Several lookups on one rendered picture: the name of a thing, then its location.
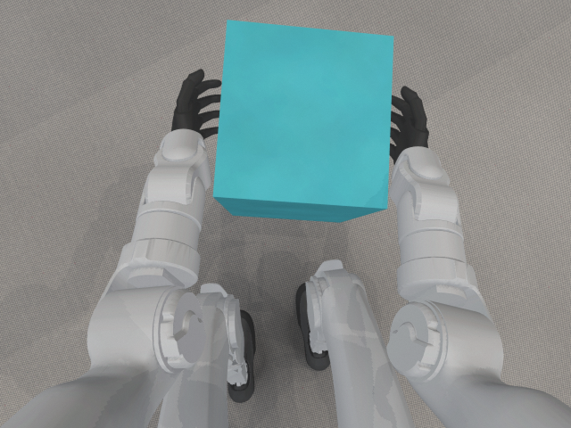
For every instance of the left robot forearm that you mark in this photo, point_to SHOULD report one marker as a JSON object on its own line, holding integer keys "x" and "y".
{"x": 163, "y": 248}

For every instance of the right robot thigh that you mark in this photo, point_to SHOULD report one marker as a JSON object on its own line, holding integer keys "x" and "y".
{"x": 367, "y": 390}

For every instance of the carton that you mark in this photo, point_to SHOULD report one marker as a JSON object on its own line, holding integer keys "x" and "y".
{"x": 304, "y": 123}

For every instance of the right robot forearm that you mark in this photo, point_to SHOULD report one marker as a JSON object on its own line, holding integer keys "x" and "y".
{"x": 433, "y": 260}

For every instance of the right robot hand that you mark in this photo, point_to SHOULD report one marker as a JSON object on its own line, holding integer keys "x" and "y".
{"x": 412, "y": 124}

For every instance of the robot left upper arm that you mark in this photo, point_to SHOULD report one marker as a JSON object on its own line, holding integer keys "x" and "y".
{"x": 139, "y": 341}

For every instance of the right robot foot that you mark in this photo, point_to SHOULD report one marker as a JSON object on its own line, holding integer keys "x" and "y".
{"x": 316, "y": 360}

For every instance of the left robot hand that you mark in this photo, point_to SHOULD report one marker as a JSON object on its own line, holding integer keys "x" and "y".
{"x": 188, "y": 106}

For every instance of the robot right upper arm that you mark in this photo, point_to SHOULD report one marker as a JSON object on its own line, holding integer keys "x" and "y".
{"x": 452, "y": 358}

